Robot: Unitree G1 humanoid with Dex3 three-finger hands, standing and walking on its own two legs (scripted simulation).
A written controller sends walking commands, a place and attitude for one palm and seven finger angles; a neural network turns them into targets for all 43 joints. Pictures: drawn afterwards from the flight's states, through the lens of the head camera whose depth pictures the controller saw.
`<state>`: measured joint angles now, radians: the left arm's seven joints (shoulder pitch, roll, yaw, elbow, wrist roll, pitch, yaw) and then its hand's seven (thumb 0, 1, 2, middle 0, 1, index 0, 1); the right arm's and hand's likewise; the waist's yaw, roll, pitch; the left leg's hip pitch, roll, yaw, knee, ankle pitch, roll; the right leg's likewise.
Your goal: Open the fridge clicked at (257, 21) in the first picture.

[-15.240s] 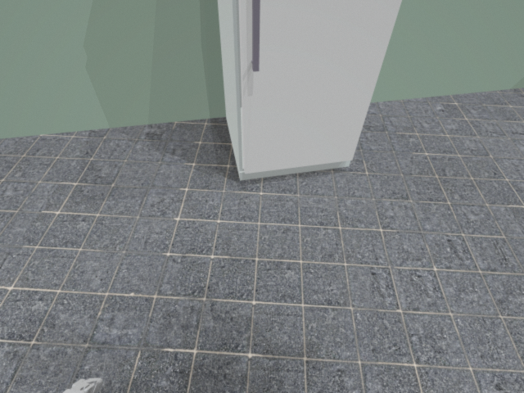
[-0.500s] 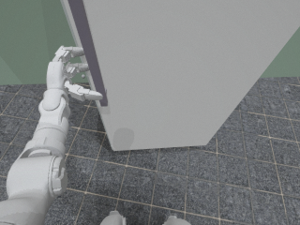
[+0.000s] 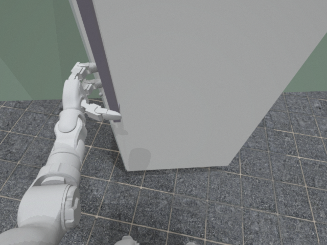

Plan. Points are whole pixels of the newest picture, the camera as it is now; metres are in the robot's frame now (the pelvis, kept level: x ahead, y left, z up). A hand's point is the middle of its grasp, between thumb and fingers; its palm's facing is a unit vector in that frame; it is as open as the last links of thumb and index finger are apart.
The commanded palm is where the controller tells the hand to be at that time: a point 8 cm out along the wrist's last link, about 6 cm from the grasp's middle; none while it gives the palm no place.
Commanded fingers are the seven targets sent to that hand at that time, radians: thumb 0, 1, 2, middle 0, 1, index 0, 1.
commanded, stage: slide the fingers in behind the handle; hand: left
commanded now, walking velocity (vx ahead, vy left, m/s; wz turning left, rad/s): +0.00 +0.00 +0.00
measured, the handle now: (100, 48) +0.52 +0.13 +0.19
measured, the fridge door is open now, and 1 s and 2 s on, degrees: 0 0 0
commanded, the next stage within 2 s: grip the handle and tug to test in 1.14 s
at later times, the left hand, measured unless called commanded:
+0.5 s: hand (110, 94) +0.46 +0.13 +0.10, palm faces +0.03 -1.00 +0.01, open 14.0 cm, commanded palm +0.43 +0.17 +0.10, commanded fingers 0.00 -0.50 0.30 -0.30 -1.20 -0.30 -1.20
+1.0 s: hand (117, 94) +0.47 +0.11 +0.10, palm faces +0.03 -1.00 +0.00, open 14.0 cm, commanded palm +0.44 +0.16 +0.10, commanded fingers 0.00 -0.50 0.30 -0.30 -1.20 -0.30 -1.20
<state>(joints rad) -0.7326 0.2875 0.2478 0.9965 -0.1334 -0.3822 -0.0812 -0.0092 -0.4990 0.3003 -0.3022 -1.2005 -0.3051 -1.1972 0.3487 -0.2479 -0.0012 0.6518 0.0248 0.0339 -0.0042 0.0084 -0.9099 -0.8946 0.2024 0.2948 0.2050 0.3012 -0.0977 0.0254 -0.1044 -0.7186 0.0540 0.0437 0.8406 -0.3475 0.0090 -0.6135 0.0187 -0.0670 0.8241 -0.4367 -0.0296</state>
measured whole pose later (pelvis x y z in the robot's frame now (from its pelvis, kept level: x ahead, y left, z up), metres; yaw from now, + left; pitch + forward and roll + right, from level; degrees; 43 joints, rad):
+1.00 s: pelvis +0.00 +0.00 +0.00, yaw +0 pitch +13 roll -1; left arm -0.74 0.22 0.20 0.99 -0.10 -0.38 0.01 -0.01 -0.50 0.30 -0.30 -1.20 -0.30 -1.20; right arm 0.36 -0.25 -0.01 0.66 0.01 0.04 0.01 0.01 -0.91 -0.89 0.20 0.29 0.20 0.30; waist -0.11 0.03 -0.11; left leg -0.72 0.05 0.05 0.84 -0.35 0.01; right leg -0.62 0.02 -0.06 0.83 -0.44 -0.03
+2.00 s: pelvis +0.00 +0.00 +0.00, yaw +0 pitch +14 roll -1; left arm -0.75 0.22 0.21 1.01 -0.10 -0.39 -0.01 0.01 0.73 0.84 -0.44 -1.38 -0.43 -1.38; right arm 0.36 -0.24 -0.01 0.66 0.01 0.04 0.01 0.01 -0.91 -0.89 0.20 0.29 0.20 0.30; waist -0.11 0.03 -0.11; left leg -0.72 0.05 0.04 0.83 -0.35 0.01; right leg -0.62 0.02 -0.06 0.82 -0.44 -0.03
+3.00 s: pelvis +0.05 +0.00 +0.01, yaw -1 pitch +12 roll +0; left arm -0.41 0.15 0.12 0.55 -0.14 -0.25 0.03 0.02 0.75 0.79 -0.36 -1.40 -0.38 -1.40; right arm 0.31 -0.23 -0.03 0.59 0.01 0.04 0.03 0.01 -0.91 -0.89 0.20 0.29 0.20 0.30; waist -0.07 0.03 -0.13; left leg -0.59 0.04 0.05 0.76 -0.38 0.00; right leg -0.50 0.02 -0.04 0.75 -0.45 -0.03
